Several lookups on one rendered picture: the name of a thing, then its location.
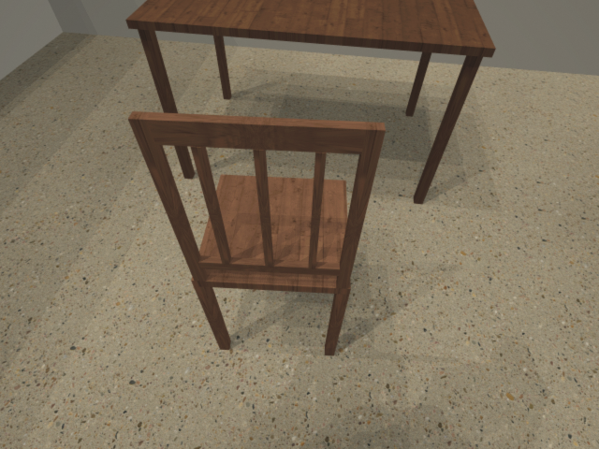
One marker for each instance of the chair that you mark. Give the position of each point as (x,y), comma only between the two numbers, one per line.
(266,233)

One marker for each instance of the table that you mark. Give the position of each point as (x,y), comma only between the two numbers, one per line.
(438,26)

